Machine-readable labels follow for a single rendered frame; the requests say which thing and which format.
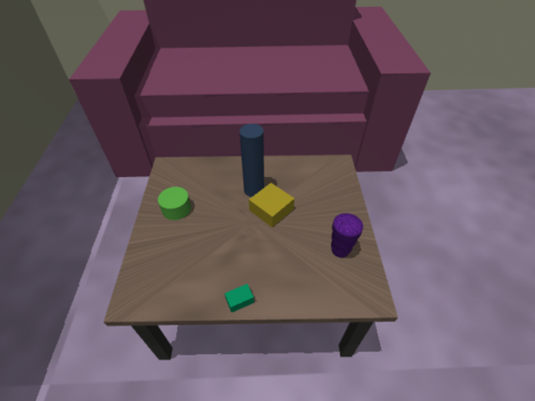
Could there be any coffee table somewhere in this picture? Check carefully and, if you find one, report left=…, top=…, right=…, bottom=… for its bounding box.
left=104, top=155, right=398, bottom=360

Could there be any sofa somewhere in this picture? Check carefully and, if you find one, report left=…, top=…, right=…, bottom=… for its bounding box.
left=69, top=0, right=431, bottom=177

